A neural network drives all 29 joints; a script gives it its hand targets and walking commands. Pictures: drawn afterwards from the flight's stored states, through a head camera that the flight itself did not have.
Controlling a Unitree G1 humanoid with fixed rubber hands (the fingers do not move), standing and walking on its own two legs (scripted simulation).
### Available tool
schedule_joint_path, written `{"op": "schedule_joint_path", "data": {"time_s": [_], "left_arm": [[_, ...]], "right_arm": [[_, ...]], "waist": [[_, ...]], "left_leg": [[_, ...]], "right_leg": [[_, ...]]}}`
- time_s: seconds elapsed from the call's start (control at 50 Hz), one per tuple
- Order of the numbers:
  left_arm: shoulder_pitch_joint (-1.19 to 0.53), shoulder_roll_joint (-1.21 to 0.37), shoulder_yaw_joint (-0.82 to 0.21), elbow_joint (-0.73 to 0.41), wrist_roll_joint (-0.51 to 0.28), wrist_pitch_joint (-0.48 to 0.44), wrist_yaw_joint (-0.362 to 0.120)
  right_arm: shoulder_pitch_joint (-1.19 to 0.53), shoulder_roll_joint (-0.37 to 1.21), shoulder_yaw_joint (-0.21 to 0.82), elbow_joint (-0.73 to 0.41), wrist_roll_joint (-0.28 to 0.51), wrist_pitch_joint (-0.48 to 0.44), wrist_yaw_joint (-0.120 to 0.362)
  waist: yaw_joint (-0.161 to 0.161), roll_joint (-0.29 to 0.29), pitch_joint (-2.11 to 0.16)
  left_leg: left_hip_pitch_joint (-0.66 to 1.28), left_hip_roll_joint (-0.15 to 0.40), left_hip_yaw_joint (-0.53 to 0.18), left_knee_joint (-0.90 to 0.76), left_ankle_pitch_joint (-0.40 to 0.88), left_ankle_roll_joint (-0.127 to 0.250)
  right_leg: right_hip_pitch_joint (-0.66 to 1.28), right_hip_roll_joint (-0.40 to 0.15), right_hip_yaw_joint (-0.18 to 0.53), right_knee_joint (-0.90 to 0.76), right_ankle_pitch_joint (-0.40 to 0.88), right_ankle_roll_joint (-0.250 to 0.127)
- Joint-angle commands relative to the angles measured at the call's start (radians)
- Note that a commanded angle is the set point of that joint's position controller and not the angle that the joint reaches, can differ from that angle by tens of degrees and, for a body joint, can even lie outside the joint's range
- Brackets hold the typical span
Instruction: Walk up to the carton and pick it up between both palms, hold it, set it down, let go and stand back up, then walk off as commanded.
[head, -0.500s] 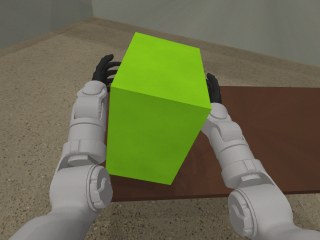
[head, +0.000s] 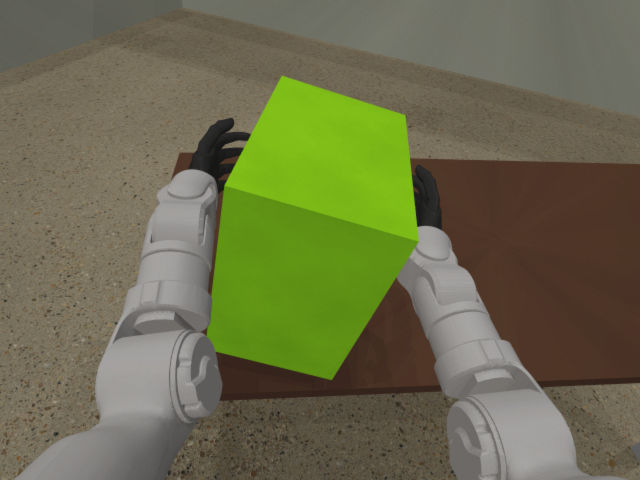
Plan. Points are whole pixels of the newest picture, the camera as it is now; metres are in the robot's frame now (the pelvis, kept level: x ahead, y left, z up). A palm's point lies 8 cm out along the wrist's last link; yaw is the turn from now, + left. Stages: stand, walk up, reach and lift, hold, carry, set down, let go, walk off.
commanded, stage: set down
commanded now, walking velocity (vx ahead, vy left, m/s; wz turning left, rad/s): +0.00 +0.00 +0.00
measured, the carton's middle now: (307, 229) +0.43 -0.03 +0.10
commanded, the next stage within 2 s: none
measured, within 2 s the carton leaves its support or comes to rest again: neither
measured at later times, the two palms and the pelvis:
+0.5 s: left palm (210, 190) +0.46 +0.09 +0.16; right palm (417, 247) +0.36 -0.17 +0.12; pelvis +0.01 +0.00 +0.00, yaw +0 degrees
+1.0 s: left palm (209, 192) +0.46 +0.09 +0.15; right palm (415, 255) +0.36 -0.16 +0.11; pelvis +0.00 +0.00 +0.00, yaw +0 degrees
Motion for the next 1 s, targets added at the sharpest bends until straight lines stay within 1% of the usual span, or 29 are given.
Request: {"op": "schedule_joint_path", "data": {"time_s": [0.0,0.02,0.04,0.08,0.1,0.12,0.14,0.16,0.2,0.24,0.28,0.3,0.38,0.44,0.46,0.48,0.5,0.54,0.58,0.66,0.72,0.74,0.76,0.8,0.82,0.86,0.88,0.94,0.98], "left_arm": [[-0.428,-0.597,-0.307,0.038,-0.059,-0.057,-0.189],[-0.389,-0.61,-0.321,0.02,-0.062,-0.057,-0.187],[-0.403,-0.6,-0.327,0.019,-0.058,-0.066,-0.181],[-0.391,-0.624,-0.336,0.013,-0.078,-0.069,-0.18],[-0.427,-0.617,-0.336,0.003,-0.085,-0.081,-0.183],[-0.39,-0.61,-0.326,0.026,-0.067,-0.078,-0.181],[-0.386,-0.606,-0.333,0.04,-0.067,-0.076,-0.182],[-0.363,-0.628,-0.331,0.035,-0.078,-0.076,-0.18],[-0.382,-0.65,-0.363,0.015,-0.082,-0.08,-0.174],[-0.356,-0.64,-0.353,0.015,-0.067,-0.077,-0.171],[-0.346,-0.647,-0.35,0.013,-0.076,-0.073,-0.175],[-0.379,-0.649,-0.359,-0.013,-0.066,-0.085,-0.168],[-0.322,-0.652,-0.353,0.034,-0.075,-0.09,-0.177],[-0.297,-0.622,-0.315,0.05,-0.036,-0.086,-0.181],[-0.297,-0.614,-0.312,0.043,-0.035,-0.087,-0.184],[-0.3,-0.625,-0.317,0.035,-0.034,-0.084,-0.183],[-0.336,-0.613,-0.327,0.033,-0.045,-0.095,-0.184],[-0.308,-0.598,-0.306,0.069,-0.028,-0.09,-0.197],[-0.299,-0.615,-0.294,0.062,-0.014,-0.083,-0.199],[-0.295,-0.585,-0.301,0.038,-0.015,-0.101,-0.195],[-0.271,-0.603,-0.293,0.075,0.002,-0.097,-0.198],[-0.247,-0.58,-0.284,0.086,0.011,-0.098,-0.196],[-0.274,-0.582,-0.276,0.093,0.019,-0.098,-0.193],[-0.232,-0.556,-0.261,0.084,0.025,-0.099,-0.201],[-0.221,-0.548,-0.261,0.097,0.015,-0.102,-0.204],[-0.201,-0.547,-0.24,0.106,0.038,-0.098,-0.204],[-0.225,-0.538,-0.245,0.067,0.029,-0.108,-0.206],[-0.205,-0.489,-0.202,0.087,0.077,-0.108,-0.205],[-0.203,-0.492,-0.198,0.094,0.06,-0.108,-0.206]], "right_arm": [[-0.733,0.604,0.288,-0.409,-0.069,-0.134,0.094],[-0.724,0.639,0.337,-0.439,-0.057,-0.147,0.095],[-0.746,0.644,0.32,-0.42,-0.064,-0.157,0.092],[-0.75,0.646,0.34,-0.452,-0.048,-0.168,0.093],[-0.747,0.641,0.332,-0.448,-0.058,-0.168,0.09],[-0.752,0.64,0.327,-0.442,-0.057,-0.17,0.094],[-0.739,0.632,0.331,-0.439,-0.063,-0.175,0.088],[-0.729,0.636,0.329,-0.446,-0.052,-0.173,0.087],[-0.737,0.642,0.345,-0.476,-0.057,-0.192,0.082],[-0.709,0.639,0.326,-0.419,-0.063,-0.187,0.084],[-0.714,0.626,0.323,-0.446,-0.058,-0.193,0.089],[-0.674,0.638,0.337,-0.395,-0.058,-0.192,0.089],[-0.708,0.636,0.339,-0.451,-0.065,-0.203,0.088],[-0.623,0.644,0.307,-0.354,-0.087,-0.204,0.088],[-0.643,0.62,0.3,-0.376,-0.082,-0.212,0.09],[-0.618,0.626,0.293,-0.366,-0.094,-0.212,0.088],[-0.651,0.635,0.303,-0.376,-0.105,-0.216,0.085],[-0.625,0.602,0.243,-0.316,-0.124,-0.216,0.082],[-0.612,0.616,0.247,-0.318,-0.136,-0.227,0.084],[-0.573,0.619,0.272,-0.305,-0.133,-0.248,0.089],[-0.589,0.589,0.22,-0.292,-0.154,-0.254,0.095],[-0.573,0.595,0.251,-0.317,-0.145,-0.26,0.094],[-0.569,0.588,0.217,-0.292,-0.152,-0.259,0.093],[-0.514,0.567,0.201,-0.261,-0.167,-0.265,0.095],[-0.526,0.559,0.194,-0.268,-0.178,-0.273,0.09],[-0.486,0.546,0.184,-0.227,-0.185,-0.278,0.094],[-0.462,0.546,0.177,-0.208,-0.194,-0.285,0.089],[-0.442,0.549,0.167,-0.198,-0.214,-0.294,0.095],[-0.439,0.525,0.148,-0.2,-0.223,-0.309,0.09]], "waist": [[-0.031,0.082,-0.487],[-0.01,0.071,-0.514],[-0.02,0.09,-0.532],[-0.007,0.08,-0.513],[-0.019,0.072,-0.544],[-0.009,0.061,-0.547],[-0.012,0.084,-0.503],[-0.019,0.063,-0.501],[-0.019,0.105,-0.545],[-0.024,0.106,-0.5],[-0.019,0.083,-0.526],[-0.026,0.123,-0.525],[-0.017,0.083,-0.48],[-0.021,0.079,-0.445],[-0.017,0.069,-0.447],[-0.028,0.109,-0.417],[-0.021,0.105,-0.445],[-0.05,0.11,-0.359],[-0.034,0.077,-0.369],[-0.023,0.101,-0.41],[-0.037,0.112,-0.337],[-0.003,0.111,-0.345],[-0.011,0.096,-0.336],[-0.016,0.121,-0.306],[-0.028,0.1,-0.297],[-0.013,0.099,-0.257],[-0.039,0.099,-0.283],[-0.003,0.095,-0.252],[-0.017,0.091,-0.23]], "left_leg": [[-0.115,-0.073,0.106,-0.057,0.276,-0.01],[-0.118,-0.079,0.112,-0.056,0.308,-0.005],[-0.113,-0.08,0.113,-0.048,0.303,-0.009],[-0.134,-0.071,0.108,-0.048,0.315,-0.009],[-0.135,-0.074,0.107,-0.053,0.291,-0.005],[-0.136,-0.071,0.112,-0.057,0.311,-0.001],[-0.132,-0.072,0.112,-0.049,0.306,-0.01],[-0.12,-0.075,0.108,-0.051,0.303,-0.007],[-0.109,-0.072,0.105,-0.041,0.328,-0.02],[-0.096,-0.066,0.105,-0.025,0.363,-0.023],[-0.07,-0.065,0.106,-0.023,0.367,-0.019],[-0.073,-0.074,0.108,-0.025,0.369,-0.03],[-0.088,-0.077,0.114,-0.033,0.33,-0.022],[-0.091,-0.073,0.11,-0.034,0.335,-0.017],[-0.085,-0.068,0.11,-0.043,0.324,-0.015],[-0.071,-0.068,0.107,-0.04,0.326,-0.023],[-0.076,-0.071,0.12,-0.033,0.293,-0.024],[-0.088,-0.071,0.116,-0.043,0.244,-0.019],[-0.085,-0.069,0.119,-0.039,0.262,-0.024],[-0.074,-0.067,0.118,-0.034,0.304,-0.029],[-0.057,-0.06,0.115,-0.036,0.267,-0.034],[-0.073,-0.063,0.119,-0.036,0.275,-0.029],[-0.053,-0.056,0.113,-0.042,0.261,-0.026],[-0.033,-0.053,0.121,-0.034,0.269,-0.034],[-0.05,-0.057,0.123,-0.039,0.26,-0.033],[-0.049,-0.05,0.119,-0.035,0.295,-0.037],[-0.031,-0.047,0.118,-0.027,0.31,-0.039],[-0.065,-0.057,0.132,-0.054,0.222,-0.024],[-0.079,-0.048,0.126,-0.049,0.228,-0.024]], "right_leg": [[0.392,0.04,-0.037,0.146,0.633,0.047],[0.415,0.04,-0.034,0.147,0.681,0.051],[0.401,0.041,-0.036,0.149,0.666,0.048],[0.413,0.043,-0.037,0.155,0.675,0.048],[0.408,0.035,-0.029,0.152,0.694,0.053],[0.424,0.043,-0.034,0.154,0.698,0.051],[0.414,0.038,-0.037,0.155,0.688,0.05],[0.411,0.038,-0.037,0.146,0.677,0.051],[0.384,0.042,-0.047,0.148,0.664,0.044],[0.374,0.049,-0.051,0.144,0.669,0.043],[0.36,0.051,-0.048,0.133,0.662,0.043],[0.348,0.046,-0.051,0.133,0.66,0.043],[0.353,0.05,-0.05,0.126,0.64,0.042],[0.367,0.042,-0.041,0.133,0.675,0.049],[0.373,0.042,-0.048,0.13,0.652,0.051],[0.34,0.046,-0.06,0.117,0.585,0.041],[0.335,0.045,-0.058,0.113,0.557,0.043],[0.316,0.041,-0.056,0.108,0.518,0.042],[0.328,0.047,-0.059,0.115,0.556,0.045],[0.346,0.047,-0.063,0.12,0.581,0.041],[0.277,0.059,-0.082,0.105,0.46,0.033],[0.303,0.049,-0.076,0.104,0.478,0.038],[0.283,0.058,-0.083,0.089,0.433,0.037],[0.261,0.055,-0.078,0.085,0.434,0.03],[0.28,0.055,-0.08,0.085,0.444,0.036],[0.279,0.058,-0.09,0.091,0.448,0.034],[0.274,0.059,-0.089,0.091,0.454,0.035],[0.286,0.046,-0.082,0.092,0.434,0.04],[0.297,0.049,-0.087,0.091,0.419,0.039]]}}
